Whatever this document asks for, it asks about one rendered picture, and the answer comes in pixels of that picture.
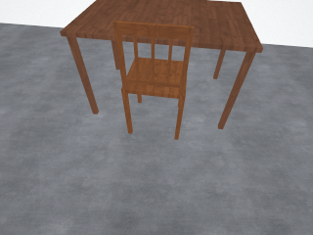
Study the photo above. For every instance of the table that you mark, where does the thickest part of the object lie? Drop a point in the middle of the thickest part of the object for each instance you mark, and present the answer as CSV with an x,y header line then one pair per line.
x,y
220,25

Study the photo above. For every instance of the chair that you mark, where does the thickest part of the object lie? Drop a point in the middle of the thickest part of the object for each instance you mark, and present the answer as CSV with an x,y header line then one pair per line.
x,y
150,76

